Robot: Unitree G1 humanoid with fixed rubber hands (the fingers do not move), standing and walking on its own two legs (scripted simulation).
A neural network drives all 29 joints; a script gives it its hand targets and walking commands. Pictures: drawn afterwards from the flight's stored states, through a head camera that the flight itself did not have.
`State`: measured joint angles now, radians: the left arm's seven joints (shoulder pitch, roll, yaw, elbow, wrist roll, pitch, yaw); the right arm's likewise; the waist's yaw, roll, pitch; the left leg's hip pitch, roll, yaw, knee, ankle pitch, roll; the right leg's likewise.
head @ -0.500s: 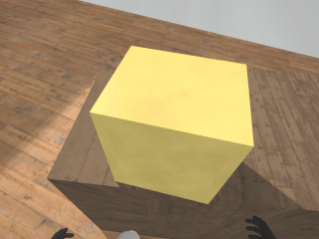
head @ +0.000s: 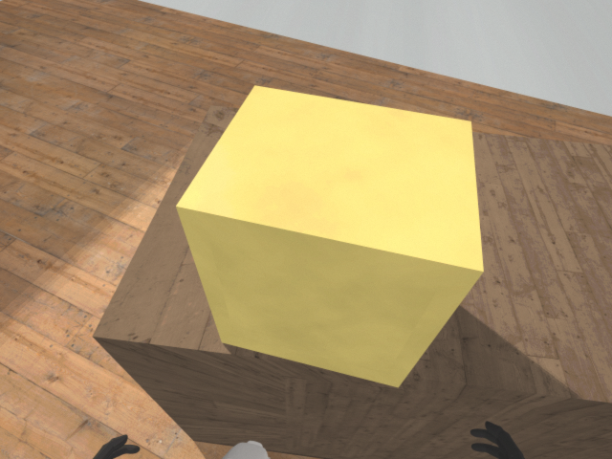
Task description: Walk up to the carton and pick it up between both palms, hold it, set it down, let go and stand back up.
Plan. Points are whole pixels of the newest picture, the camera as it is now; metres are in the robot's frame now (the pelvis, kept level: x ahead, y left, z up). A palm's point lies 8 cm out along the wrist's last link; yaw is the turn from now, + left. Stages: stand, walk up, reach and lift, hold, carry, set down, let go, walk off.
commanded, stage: walk up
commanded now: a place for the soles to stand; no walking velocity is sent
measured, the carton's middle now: (330, 245) +0.35 +0.00 +0.11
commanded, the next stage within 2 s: reach and lift in 0.20 s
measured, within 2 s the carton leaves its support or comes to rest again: neither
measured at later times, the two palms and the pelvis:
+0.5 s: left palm (132, 412) +0.19 +0.24 -0.07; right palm out of the picture +0.12 -0.27 -0.05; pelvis -0.01 -0.01 +0.01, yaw -9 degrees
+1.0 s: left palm (115, 410) +0.18 +0.25 -0.03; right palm out of the picture +0.14 -0.23 +0.00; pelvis +0.00 +0.02 +0.04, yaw -12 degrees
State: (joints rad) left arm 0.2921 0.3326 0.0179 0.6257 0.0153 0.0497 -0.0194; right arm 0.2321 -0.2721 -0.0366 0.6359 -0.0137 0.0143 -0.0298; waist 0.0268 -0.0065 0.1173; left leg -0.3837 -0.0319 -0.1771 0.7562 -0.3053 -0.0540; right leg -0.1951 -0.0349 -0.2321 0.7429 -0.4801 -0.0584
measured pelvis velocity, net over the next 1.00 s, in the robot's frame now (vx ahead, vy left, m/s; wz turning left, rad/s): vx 0.00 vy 0.02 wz -0.21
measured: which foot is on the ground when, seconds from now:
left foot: down 0.00-1.00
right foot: down 0.00-1.00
